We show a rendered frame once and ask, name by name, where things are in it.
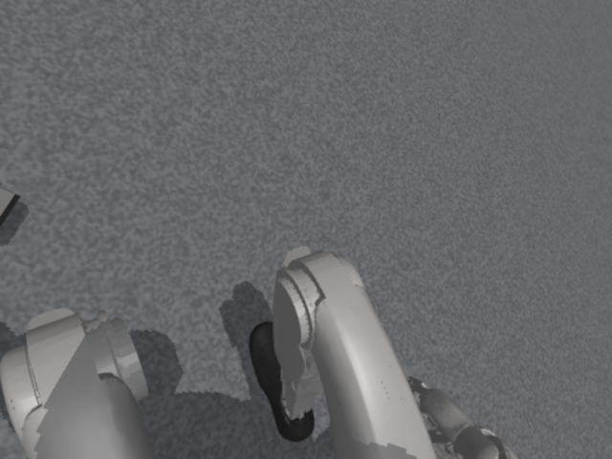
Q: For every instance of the right robot hand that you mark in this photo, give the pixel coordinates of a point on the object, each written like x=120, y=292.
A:
x=443, y=413

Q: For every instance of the right robot arm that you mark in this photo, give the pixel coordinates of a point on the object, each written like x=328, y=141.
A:
x=478, y=442

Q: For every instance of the right robot foot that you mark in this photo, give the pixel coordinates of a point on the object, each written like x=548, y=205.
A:
x=268, y=373

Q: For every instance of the small box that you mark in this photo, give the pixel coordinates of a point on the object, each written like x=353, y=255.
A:
x=7, y=202

